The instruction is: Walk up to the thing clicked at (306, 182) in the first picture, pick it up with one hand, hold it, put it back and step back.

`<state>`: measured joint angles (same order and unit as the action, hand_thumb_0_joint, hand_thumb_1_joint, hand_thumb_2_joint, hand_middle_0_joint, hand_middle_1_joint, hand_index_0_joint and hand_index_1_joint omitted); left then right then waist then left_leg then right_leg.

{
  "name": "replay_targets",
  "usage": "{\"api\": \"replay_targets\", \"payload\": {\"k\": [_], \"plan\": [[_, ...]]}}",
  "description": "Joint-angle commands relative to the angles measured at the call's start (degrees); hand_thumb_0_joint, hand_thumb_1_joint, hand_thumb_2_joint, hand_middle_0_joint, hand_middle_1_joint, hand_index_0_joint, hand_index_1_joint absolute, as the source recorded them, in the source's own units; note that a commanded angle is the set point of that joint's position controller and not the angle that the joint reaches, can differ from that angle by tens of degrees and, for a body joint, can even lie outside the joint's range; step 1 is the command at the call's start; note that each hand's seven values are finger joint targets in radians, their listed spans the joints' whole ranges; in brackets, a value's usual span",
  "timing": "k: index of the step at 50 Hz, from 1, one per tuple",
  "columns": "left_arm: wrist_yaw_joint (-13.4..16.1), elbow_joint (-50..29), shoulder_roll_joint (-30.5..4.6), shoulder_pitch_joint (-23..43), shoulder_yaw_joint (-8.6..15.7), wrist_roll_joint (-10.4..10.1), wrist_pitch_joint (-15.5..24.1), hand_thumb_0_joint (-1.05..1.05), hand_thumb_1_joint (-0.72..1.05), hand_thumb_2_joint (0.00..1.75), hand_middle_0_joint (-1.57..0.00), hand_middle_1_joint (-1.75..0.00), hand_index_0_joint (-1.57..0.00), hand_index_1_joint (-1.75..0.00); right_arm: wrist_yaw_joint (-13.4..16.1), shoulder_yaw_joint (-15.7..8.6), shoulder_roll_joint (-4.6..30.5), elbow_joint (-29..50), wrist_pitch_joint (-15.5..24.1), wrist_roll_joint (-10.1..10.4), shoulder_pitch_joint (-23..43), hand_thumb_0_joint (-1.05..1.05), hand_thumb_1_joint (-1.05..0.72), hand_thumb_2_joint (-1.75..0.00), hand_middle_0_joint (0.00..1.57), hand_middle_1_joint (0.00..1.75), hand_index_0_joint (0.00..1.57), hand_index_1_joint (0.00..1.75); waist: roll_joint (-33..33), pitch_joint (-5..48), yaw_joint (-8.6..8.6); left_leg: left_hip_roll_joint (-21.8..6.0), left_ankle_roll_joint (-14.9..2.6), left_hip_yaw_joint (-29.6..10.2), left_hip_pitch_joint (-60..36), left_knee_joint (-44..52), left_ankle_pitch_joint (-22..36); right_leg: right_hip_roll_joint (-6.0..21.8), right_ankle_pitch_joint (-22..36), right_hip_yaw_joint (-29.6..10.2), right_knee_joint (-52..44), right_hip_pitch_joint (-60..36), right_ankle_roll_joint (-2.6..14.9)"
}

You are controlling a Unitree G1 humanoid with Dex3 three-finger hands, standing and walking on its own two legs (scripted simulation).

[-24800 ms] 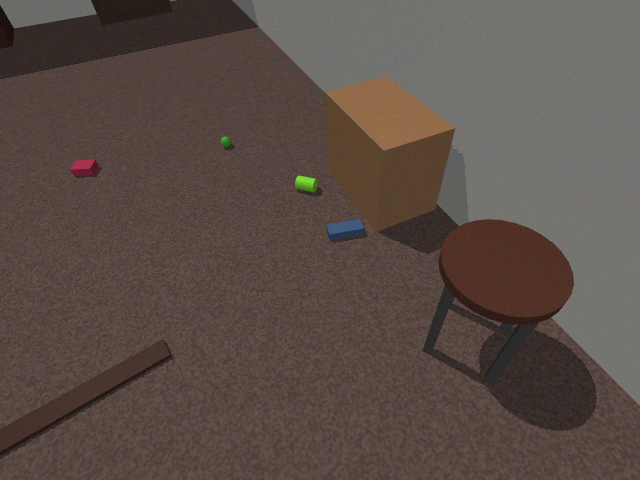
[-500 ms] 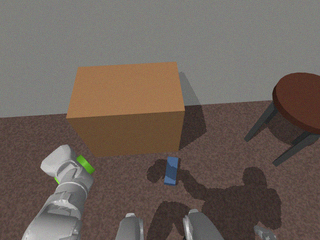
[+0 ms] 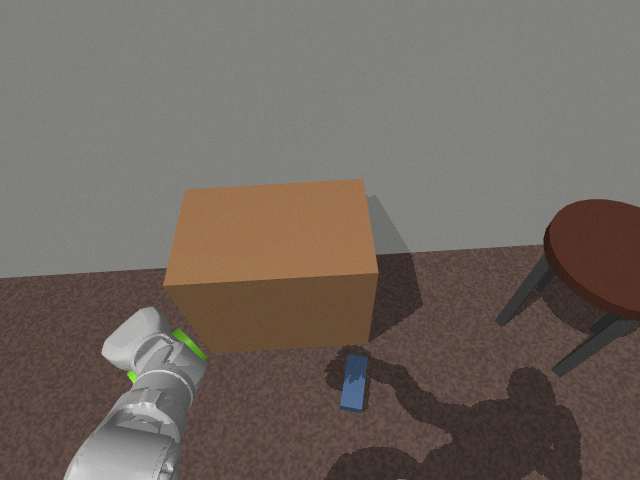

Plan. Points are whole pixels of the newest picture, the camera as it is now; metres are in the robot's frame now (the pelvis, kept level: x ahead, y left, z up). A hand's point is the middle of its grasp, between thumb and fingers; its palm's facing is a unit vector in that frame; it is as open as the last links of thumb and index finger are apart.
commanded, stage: hold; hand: left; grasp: from above
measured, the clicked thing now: (168, 365) +0.34 +0.25 -0.12
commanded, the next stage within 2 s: crouch in 1.96 s
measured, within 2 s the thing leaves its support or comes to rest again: neither
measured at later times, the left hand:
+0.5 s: hand (152, 352) +0.32 +0.24 -0.04, palm faces -0.30 -0.33 -0.89, open 9.1 cm
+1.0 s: hand (145, 354) +0.31 +0.24 -0.02, palm faces -0.30 -0.30 -0.90, open 9.3 cm
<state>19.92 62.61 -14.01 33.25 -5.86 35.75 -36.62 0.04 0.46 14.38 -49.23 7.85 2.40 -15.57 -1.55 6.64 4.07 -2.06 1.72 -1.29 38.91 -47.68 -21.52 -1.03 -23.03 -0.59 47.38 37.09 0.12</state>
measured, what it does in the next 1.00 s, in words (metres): stands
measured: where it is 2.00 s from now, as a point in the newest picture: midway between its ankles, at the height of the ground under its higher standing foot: outside the picture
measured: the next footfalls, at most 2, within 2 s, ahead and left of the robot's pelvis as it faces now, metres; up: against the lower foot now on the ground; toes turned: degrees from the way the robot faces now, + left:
none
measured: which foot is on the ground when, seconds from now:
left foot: down 0.00-1.00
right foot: down 0.00-1.00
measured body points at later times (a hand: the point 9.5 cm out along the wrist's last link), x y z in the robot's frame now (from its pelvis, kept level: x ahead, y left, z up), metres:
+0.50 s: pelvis +0.01 +0.01 +0.02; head +0.04 +0.00 +0.47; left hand +0.34 +0.26 +0.01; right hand +0.12 -0.24 -0.10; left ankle +0.02 +0.14 -0.70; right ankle +0.00 -0.12 -0.70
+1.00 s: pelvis +0.01 +0.01 +0.03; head +0.02 -0.01 +0.48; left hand +0.33 +0.25 +0.03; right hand +0.13 -0.23 -0.09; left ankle +0.02 +0.14 -0.70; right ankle +0.00 -0.12 -0.70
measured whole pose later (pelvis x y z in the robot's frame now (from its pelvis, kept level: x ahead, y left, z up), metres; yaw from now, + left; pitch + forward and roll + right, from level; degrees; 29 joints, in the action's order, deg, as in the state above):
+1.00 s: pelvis +0.01 +0.01 +0.03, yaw +0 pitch +4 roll +0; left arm 12.4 50.2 -12.3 25.8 -12.5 40.2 -38.9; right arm -3.5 1.1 15.0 -45.5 7.5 2.9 -12.7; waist -2.4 3.2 0.5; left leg -1.0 0.9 0.2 20.7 -33.0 -16.2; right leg 0.3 -18.1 -1.8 33.8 19.6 -0.6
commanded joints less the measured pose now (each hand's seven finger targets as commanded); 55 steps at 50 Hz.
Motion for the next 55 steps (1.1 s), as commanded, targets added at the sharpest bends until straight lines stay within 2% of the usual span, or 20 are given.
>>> {"api": "replay_targets", "payload": {"k": [1, 4, 7, 9, 10, 16, 21, 23, 26, 27, 28, 33, 34, 35, 39, 41, 48, 51, 55], "plan": [[0.5, -10.0, -10.5, 17.5, -0.8, 3.1, 0.7, 0.0, 0.52, 0.33, -0.91, -0.47, -0.94, -0.44, 0.4, -2.1, 8.4, 5.8, 2.0, 0.5, -1.0, 0.0, -0.89, -0.89, 0.2, 0.3, 0.2, 0.3, 0.2, 17.3, -0.23, 2.7, -1.93, 2.8, -14.5, 7.9, 15.9, -1.3, 18.1, 1.4, -9.4, -12.2, 0.03], [-0.2, -13.5, -10.8, 17.7, -1.4, 3.7, 1.1, 0.0, 0.51, 0.27, -0.91, -0.43, -0.93, -0.4, 0.5, -2.0, 8.4, 6.5, 2.2, 0.7, -0.2, 0.0, -0.89, -0.89, 0.2, 0.3, 0.2, 0.3, 0.2, 16.8, -0.54, 2.7, -1.99, 2.6, -16.7, 9.5, 15.7, -1.3, 17.7, 1.4, -10.8, -12.9, -0.05], [-0.4, -13.0, -10.7, 17.5, -1.7, 4.6, 1.0, 0.0, 0.48, 0.3, -0.89, -0.44, -0.91, -0.41, 0.3, -1.8, 8.2, 6.9, 2.4, 0.6, 0.6, 0.0, -0.89, -0.89, 0.2, 0.3, 0.2, 0.3, 0.9, 14.1, -0.95, 2.8, -2.04, 2.8, -16.8, 10.9, 14.7, -1.2, 16.9, 1.2, -12.1, -13.7, -0.15], [-0.3, -12.8, -10.4, 18.4, -1.6, 4.8, 0.7, 0.0, 0.46, 0.27, -0.88, -0.41, -0.9, -0.39, -0.1, -1.9, 8.3, 6.9, 2.6, 0.6, 0.6, 0.0, -0.89, -0.9, 0.2, 0.3, 0.2, 0.3, 0.5, 14.7, -0.78, 2.9, -1.91, 2.9, -18.1, 11.5, 15.6, -1.1, 17.4, 1.0, -12.3, -14.5, 0.02], [-0.1, -12.7, -9.9, 18.3, -1.8, 4.7, 0.5, 0.0, 0.48, 0.29, -0.89, -0.44, -0.91, -0.41, -0.2, -1.8, 8.0, 7.1, 2.6, 0.5, 1.0, 0.0, -0.89, -0.9, 0.2, 0.3, 0.2, 0.3, -0.2, 13.8, -1.32, 3.0, -1.79, 2.9, -17.9, 11.8, 15.4, -1.1, 17.2, 1.0, -12.5, -14.6, 0.04], [0.0, -11.9, -9.2, 20.2, -1.8, 4.2, -1.2, 0.0, 0.43, 0.33, -0.87, -0.44, -0.88, -0.42, -1.7, -2.0, 8.4, 7.3, 2.9, 0.2, 1.8, 0.0, -0.9, -0.9, 0.2, 0.3, 0.2, 0.3, 1.0, 14.2, -1.44, 2.8, -1.81, 2.8, -20.4, 12.9, 18.2, -1.1, 19.8, 1.0, -13.3, -16.7, -0.05], [-1.2, -12.8, -9.0, 18.4, -2.5, 4.3, -1.5, 0.0, 0.43, 0.37, -0.88, -0.44, -0.88, -0.44, -2.5, -1.9, 8.3, 7.9, 2.9, 0.5, 2.5, 0.0, -0.9, -0.9, 0.2, 0.3, 0.2, 0.3, 1.2, 14.4, -2.04, 3.0, -1.92, 3.0, -21.3, 13.7, 19.7, -0.9, 21.4, 0.7, -13.9, -19.0, -0.14], [-1.9, -14.2, -8.4, 18.9, -3.2, 4.5, -1.4, 0.0, 0.41, 0.39, -0.88, -0.44, -0.87, -0.44, -2.7, -1.8, 8.3, 8.2, 2.8, 0.5, 2.9, 0.0, -0.9, -0.9, 0.2, 0.3, 0.2, 0.3, 1.2, 14.5, -1.73, 2.9, -2.13, 2.9, -22.3, 13.9, 20.8, -1.0, 22.5, 0.7, -14.2, -18.8, -0.21], [-2.2, -15.7, -9.6, 18.2, -2.9, 5.3, -1.5, 0.0, 0.4, 0.41, -0.87, -0.44, -0.86, -0.45, -2.9, -1.8, 8.3, 8.7, 2.5, 0.6, 3.6, 0.0, -0.9, -0.9, 0.2, 0.3, 0.2, 0.3, 1.1, 14.4, -2.45, 3.0, -2.19, 3.1, -22.6, 14.5, 21.1, -0.8, 23.2, 0.5, -15.0, -20.4, -0.34], [-2.4, -16.3, -9.0, 17.3, -3.4, 5.5, -1.7, 0.0, 0.38, 0.42, -0.86, -0.45, -0.85, -0.46, -3.0, -1.7, 8.1, 8.9, 2.5, 0.6, 3.8, 0.0, -0.9, -0.9, 0.2, 0.3, 0.2, 0.3, 1.3, 15.0, -2.6, 3.1, -2.22, 3.1, -23.0, 14.6, 21.6, -0.8, 24.0, 0.5, -15.1, -21.2, -0.43], [-2.6, -15.6, -9.0, 17.2, -3.5, 5.6, -1.7, 0.0, 0.38, 0.41, -0.85, -0.45, -0.85, -0.45, -3.1, -1.7, 8.2, 8.6, 2.5, 0.5, 3.6, 0.0, -0.9, -0.9, 0.2, 0.3, 0.2, 0.3, 1.8, 13.8, -2.16, 3.0, -2.3, 3.0, -22.4, 14.8, 21.5, -0.9, 23.7, 0.5, -15.2, -20.7, -0.37], [-3.6, -18.8, -8.7, 16.9, -4.2, 6.4, -1.7, 0.0, 0.39, 0.44, -0.87, -0.46, -0.85, -0.47, -3.2, -1.6, 8.1, 9.6, 2.3, 0.7, 4.4, 0.0, -0.9, -0.9, 0.2, 0.3, 0.2, 0.3, 1.0, 13.7, -2.82, 2.9, -2.19, 2.8, -24.0, 16.0, 21.5, -0.9, 23.1, 0.7, -15.9, -21.9, -0.2], [-3.7, -18.6, -10.3, 16.3, -3.3, 6.8, -1.7, 0.0, 0.38, 0.44, -0.86, -0.45, -0.85, -0.47, -3.3, -1.7, 8.1, 9.3, 2.4, 0.6, 4.2, 0.0, -0.9, -0.9, 0.2, 0.3, 0.2, 0.3, 0.7, 14.0, -3.11, 2.9, -2.19, 2.8, -23.9, 16.1, 22.1, -1.0, 23.3, 0.7, -15.8, -22.2, -0.08], [-3.8, -19.0, -9.2, 15.9, -4.1, 6.9, -1.8, 0.0, 0.38, 0.45, -0.86, -0.48, -0.85, -0.49, -3.2, -1.6, 7.9, 9.6, 2.3, 0.6, 4.8, 0.0, -0.9, -0.9, 0.2, 0.3, 0.2, 0.3, 1.2, 13.1, -3.05, 2.9, -2.21, 2.7, -23.9, 16.4, 21.7, -1.0, 23.4, 0.8, -16.3, -22.3, -0.19], [-4.7, -19.7, -9.0, 15.7, -4.1, 6.8, -1.9, 0.0, 0.35, 0.47, -0.85, -0.47, -0.83, -0.49, -3.4, -1.8, 8.1, 9.5, 2.3, 0.6, 4.7, 0.0, -0.91, -0.9, 0.2, 0.3, 0.2, 0.3, 0.6, 13.5, -3.11, 2.6, -2.24, 2.8, -25.0, 16.6, 23.3, -1.1, 24.1, 0.8, -16.2, -22.7, -0.03], [-5.1, -20.1, -8.9, 14.8, -4.5, 7.0, -1.8, 0.0, 0.38, 0.5, -0.87, -0.49, -0.85, -0.51, -3.3, -1.5, 8.0, 10.1, 2.3, 0.7, 5.2, 0.0, -0.91, -0.9, 0.2, 0.3, 0.2, 0.3, 0.9, 11.8, -3.01, 2.7, -2.14, 2.8, -24.8, 17.1, 21.7, -1.0, 22.9, 0.8, -16.7, -22.5, -0.08], [-5.3, -22.3, -8.9, 14.0, -4.7, 7.5, -2.4, 0.0, 0.39, 0.49, -0.86, -0.51, -0.85, -0.52, -3.1, -1.3, 7.7, 10.9, 2.3, 0.8, 6.7, 0.0, -0.91, -0.9, 0.2, 0.3, 0.2, 0.3, 1.2, 11.1, -3.74, 2.9, -2.31, 2.9, -24.7, 18.2, 19.4, -0.8, 20.7, 0.7, -18.0, -23.0, -0.13], [-5.3, -24.4, -9.0, 15.2, -4.7, 7.2, -2.8, 0.0, 0.39, 0.49, -0.87, -0.51, -0.85, -0.53, -3.0, -1.2, 7.7, 11.1, 2.3, 0.7, 7.3, 0.0, -0.91, -0.9, 0.2, 0.3, 0.2, 0.3, 0.8, 11.9, -3.72, 2.8, -2.21, 2.8, -25.6, 18.6, 18.9, -0.9, 20.1, 0.8, -18.2, -23.2, -0.01], [-5.3, -24.0, -8.1, 13.8, -5.2, 6.8, -3.8, 0.0, 0.43, 0.48, -0.89, -0.52, -0.87, -0.53, -2.8, -0.9, 7.5, 11.4, 2.2, 0.8, 8.4, 0.0, -0.91, -0.9, 0.2, 0.3, 0.2, 0.3, 2.0, 9.7, -3.86, 3.0, -2.34, 2.9, -24.9, 19.0, 17.3, -0.8, 18.6, 0.8, -18.8, -22.9, -0.17]]}}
